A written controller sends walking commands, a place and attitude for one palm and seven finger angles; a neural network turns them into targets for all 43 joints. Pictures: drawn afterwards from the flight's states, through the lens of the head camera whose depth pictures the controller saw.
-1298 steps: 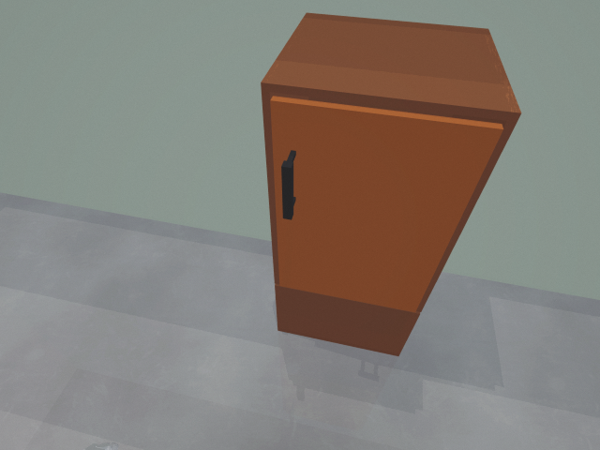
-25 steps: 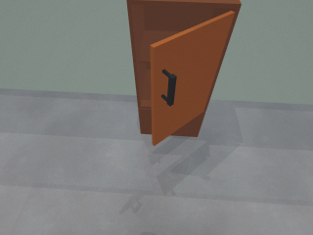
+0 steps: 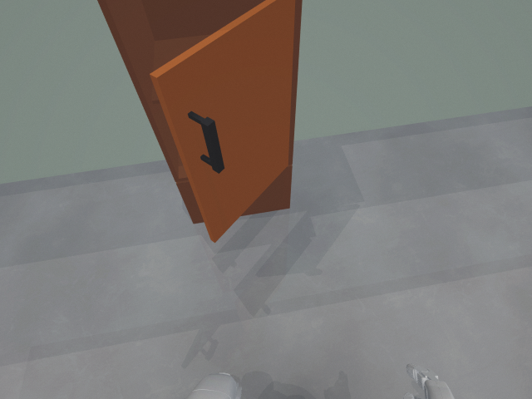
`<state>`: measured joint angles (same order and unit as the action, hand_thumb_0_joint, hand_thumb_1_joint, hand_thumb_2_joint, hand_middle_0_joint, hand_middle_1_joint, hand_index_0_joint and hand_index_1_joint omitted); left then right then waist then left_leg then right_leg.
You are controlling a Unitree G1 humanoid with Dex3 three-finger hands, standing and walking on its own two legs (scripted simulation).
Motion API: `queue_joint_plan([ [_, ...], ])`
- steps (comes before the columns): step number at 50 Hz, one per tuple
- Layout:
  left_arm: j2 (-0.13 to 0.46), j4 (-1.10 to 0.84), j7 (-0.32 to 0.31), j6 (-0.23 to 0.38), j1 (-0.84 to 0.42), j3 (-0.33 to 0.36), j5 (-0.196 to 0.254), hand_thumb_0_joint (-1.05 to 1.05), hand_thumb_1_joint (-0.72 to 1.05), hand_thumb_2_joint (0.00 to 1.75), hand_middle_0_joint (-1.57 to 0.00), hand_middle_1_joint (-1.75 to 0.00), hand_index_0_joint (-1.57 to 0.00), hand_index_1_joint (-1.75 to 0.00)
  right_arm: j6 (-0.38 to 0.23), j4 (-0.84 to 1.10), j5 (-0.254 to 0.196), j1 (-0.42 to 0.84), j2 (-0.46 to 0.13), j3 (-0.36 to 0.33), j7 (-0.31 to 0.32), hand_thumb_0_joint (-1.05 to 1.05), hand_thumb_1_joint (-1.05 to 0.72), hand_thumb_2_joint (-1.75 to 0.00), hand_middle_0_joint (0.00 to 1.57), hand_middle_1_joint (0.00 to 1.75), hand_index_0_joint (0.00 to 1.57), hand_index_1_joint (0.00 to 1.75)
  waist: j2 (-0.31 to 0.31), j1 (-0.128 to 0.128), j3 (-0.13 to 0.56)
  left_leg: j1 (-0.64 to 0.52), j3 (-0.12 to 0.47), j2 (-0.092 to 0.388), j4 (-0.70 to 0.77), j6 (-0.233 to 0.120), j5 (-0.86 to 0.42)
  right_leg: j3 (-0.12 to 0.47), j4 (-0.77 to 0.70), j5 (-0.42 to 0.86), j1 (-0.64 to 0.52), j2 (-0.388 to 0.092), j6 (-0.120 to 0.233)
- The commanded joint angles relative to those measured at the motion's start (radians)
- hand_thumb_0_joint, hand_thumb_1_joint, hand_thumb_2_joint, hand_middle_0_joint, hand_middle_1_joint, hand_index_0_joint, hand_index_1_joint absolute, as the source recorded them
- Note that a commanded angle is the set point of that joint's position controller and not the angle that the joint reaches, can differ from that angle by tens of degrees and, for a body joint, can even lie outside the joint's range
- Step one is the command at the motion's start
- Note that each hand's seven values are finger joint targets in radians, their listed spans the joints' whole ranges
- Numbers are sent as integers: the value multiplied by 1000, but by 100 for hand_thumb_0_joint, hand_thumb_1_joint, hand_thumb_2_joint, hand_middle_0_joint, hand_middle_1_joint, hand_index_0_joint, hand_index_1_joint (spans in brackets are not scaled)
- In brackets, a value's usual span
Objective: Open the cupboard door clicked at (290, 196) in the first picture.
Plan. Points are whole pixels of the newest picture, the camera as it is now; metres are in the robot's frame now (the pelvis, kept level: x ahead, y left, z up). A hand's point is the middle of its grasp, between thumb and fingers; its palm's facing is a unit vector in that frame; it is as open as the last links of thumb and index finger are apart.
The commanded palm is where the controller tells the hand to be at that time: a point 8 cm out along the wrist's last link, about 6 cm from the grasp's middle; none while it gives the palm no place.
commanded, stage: walk to a spot facing it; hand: left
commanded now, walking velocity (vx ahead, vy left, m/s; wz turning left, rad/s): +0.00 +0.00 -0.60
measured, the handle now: (206, 143) +0.57 +0.19 -0.02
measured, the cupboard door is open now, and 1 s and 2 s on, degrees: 42 42 42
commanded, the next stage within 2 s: none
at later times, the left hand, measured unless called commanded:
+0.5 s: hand (175, 359) +0.18 +0.19 -0.17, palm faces -0.31 -0.92 -0.26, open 7.4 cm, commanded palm none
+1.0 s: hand (217, 329) +0.24 +0.13 -0.17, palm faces -0.56 -0.81 -0.18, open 7.4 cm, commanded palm none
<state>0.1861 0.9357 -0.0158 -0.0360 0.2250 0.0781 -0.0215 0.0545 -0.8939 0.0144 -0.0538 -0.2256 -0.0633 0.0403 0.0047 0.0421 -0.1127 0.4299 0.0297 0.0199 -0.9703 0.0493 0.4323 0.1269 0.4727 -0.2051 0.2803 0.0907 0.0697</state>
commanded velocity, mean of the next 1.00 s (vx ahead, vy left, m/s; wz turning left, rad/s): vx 0.00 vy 0.00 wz -0.60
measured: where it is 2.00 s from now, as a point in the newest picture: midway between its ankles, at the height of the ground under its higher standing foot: outside the picture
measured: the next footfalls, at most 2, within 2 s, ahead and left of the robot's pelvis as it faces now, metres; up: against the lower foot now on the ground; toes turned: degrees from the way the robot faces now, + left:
left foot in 0.16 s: +0.04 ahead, +0.16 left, +0.00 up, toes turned -8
right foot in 0.50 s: +0.01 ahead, -0.11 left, +0.00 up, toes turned -22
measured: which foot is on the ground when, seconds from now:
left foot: up 0.00-0.14, down 0.16-0.50, up 0.52-0.80, down 0.82-1.00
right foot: down 0.00-0.16, up 0.18-0.48, down 0.50-0.82, up 0.84-1.00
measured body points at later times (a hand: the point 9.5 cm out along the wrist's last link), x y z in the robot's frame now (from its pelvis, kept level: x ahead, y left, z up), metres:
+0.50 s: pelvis +0.01 +0.02 -0.02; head +0.08 +0.00 +0.43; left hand +0.20 +0.24 -0.15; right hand -0.04 -0.24 -0.16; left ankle +0.01 +0.16 -0.74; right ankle -0.02 -0.10 -0.74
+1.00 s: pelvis +0.04 +0.02 +0.00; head +0.10 +0.01 +0.44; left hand +0.27 +0.17 -0.15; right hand -0.06 -0.21 -0.14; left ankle +0.11 +0.12 -0.74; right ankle -0.06 -0.07 -0.67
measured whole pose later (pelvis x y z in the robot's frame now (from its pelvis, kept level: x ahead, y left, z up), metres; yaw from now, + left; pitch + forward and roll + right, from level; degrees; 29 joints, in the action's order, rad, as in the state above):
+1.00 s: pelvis +0.04 +0.02 +0.00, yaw -37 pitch +1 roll -2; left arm 0.24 0.88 0.04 -0.07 0.14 0.09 -0.02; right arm 0.00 -0.88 0.04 -0.25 -0.17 -0.01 0.04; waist -0.02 0.01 -0.10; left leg 0.27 -0.12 0.10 -0.53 0.00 0.27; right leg -0.03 1.05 -0.45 0.48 -0.01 -0.05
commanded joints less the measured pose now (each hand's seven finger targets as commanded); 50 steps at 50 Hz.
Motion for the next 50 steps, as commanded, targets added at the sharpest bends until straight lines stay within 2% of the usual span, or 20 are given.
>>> queue_joint_plan([
  [1,216,-69,-6,11,61,58,-8,0,90,90,-20,-30,-20,-30,-23,85,-8,-1,-67,-12,1,0,-90,-90,20,30,20,30,-141,4,151,33,4,-14,101,-9,18,339,-104,339,-177,-256,136],
  [6,205,-102,1,4,-34,52,4,0,90,90,-20,-30,-20,-30,-47,56,-13,-158,-87,-11,10,0,-90,-90,20,30,20,30,-105,-79,190,-321,13,-10,532,-32,-168,305,-11,212,50,-168,35],
  [8,123,-142,22,6,-23,31,11,0,90,90,-20,-30,-20,-30,-56,74,13,-192,-240,-33,17,0,-90,-90,20,30,20,30,320,-80,168,-462,433,420,729,-198,-233,2,342,-384,360,21,-75],
  [9,157,-162,32,12,-52,39,0,0,90,90,-20,-30,-20,-30,-48,95,18,-173,-238,-28,24,0,-90,-90,20,30,20,30,188,-69,112,-286,417,478,718,-265,-288,-51,517,-391,321,-53,-99],
  [12,142,-115,45,1,-28,42,-3,0,90,90,-20,-30,-20,-30,-55,107,22,-117,-148,3,18,0,-90,-90,20,30,20,30,201,-22,118,-271,142,307,623,-200,-605,-79,719,-260,313,-90,-118],
  [14,120,-125,52,-3,-61,28,3,0,90,90,-20,-30,-20,-30,-57,94,24,-159,-149,1,18,0,-90,-90,20,30,20,30,160,-39,127,-342,41,269,580,-185,-753,-122,655,-249,312,-99,-122],
  [20,104,-139,59,4,-139,7,5,0,90,90,-20,-30,-20,-30,-51,47,22,-259,-189,-20,7,0,-90,-90,20,30,20,30,224,-89,152,-362,-47,286,517,-159,-790,-219,305,-236,127,-83,-91],
  [23,138,-107,52,11,-34,15,5,0,90,90,-20,-30,-20,-30,-45,54,13,-226,-197,-25,-2,0,-90,-90,20,30,20,30,167,-18,162,-256,-99,265,372,-92,-667,-226,30,-9,-107,-75,-61],
  [24,214,-81,41,21,54,30,-1,0,90,90,-20,-30,-20,-30,-45,69,0,-222,-163,-22,-10,0,-90,-90,20,30,20,30,-12,20,221,-91,-178,204,181,-34,-473,-70,-33,265,-334,-205,-10],
  [25,324,-58,22,28,130,57,-3,0,90,90,-20,-30,-20,-30,-44,123,-8,-158,-89,-3,-13,0,-90,-90,20,30,20,30,-328,58,228,161,-211,44,-72,17,189,285,-76,649,-425,-471,121],
  [26,332,-56,10,24,144,51,10,0,90,90,-20,-30,-20,-30,-33,123,-7,-135,-120,-4,-3,0,-90,-90,20,30,20,30,-244,73,211,173,-50,65,-170,5,236,282,-72,590,-343,-492,192],
  [30,237,-115,-11,11,-36,36,-1,0,90,90,-20,-30,-20,-30,-22,76,-3,-139,-92,-5,-8,0,-90,-90,20,30,20,30,-155,-21,163,99,-40,72,-141,21,57,158,-58,433,-170,-329,138],
  [35,248,-125,0,9,-69,41,-8,0,90,90,-20,-30,-20,-30,-25,64,-6,-172,-68,-5,-12,0,-90,-90,20,30,20,30,-148,-39,137,-37,-70,19,125,15,3,188,-77,276,-58,-281,122],
  [38,234,-139,5,4,-120,42,-1,0,90,90,-20,-30,-20,-30,-40,45,-8,-269,-76,-5,-6,0,-90,-90,20,30,20,30,-146,-97,143,-196,-72,3,365,5,-134,193,-27,182,35,-238,67],
  [39,202,-149,9,-1,-130,36,6,0,90,90,-20,-30,-20,-30,-49,31,-3,-307,-103,-9,-2,0,-90,-90,20,30,20,30,-65,-114,146,-315,-30,41,509,-10,-173,159,35,74,141,-185,19],
  [40,130,-167,17,-7,-101,23,15,0,90,90,-20,-30,-20,-30,-60,34,13,-327,-199,-24,1,0,-90,-90,20,30,20,30,232,-112,141,-381,258,284,664,-96,-145,33,232,-200,297,-40,-46],
  [41,124,-187,26,-2,-99,18,11,0,90,90,-20,-30,-20,-30,-60,57,22,-335,-254,-31,7,0,-90,-90,20,30,20,30,322,-106,142,-329,437,478,739,-205,-197,-92,480,-431,327,-21,-86],
  [42,149,-184,32,0,-125,21,-3,0,90,90,-20,-30,-20,-30,-66,63,26,-309,-242,-24,9,0,-90,-90,20,30,20,30,216,-101,119,-254,442,488,728,-245,-241,-53,618,-401,314,-76,-89],
  [46,111,-139,57,-5,-95,25,0,0,90,90,-20,-30,-20,-30,-68,85,24,-200,-158,-3,9,0,-90,-90,20,30,20,30,174,-43,128,-266,42,294,640,-162,-493,-133,664,-245,269,-123,-120],
  [50,84,-150,59,-4,-137,12,3,0,90,90,-20,-30,-20,-30,-64,50,23,-272,-168,-16,5,0,-90,-90,20,30,20,30,187,-82,160,-332,-52,302,592,-163,-611,-194,434,-261,194,-118,-116],
])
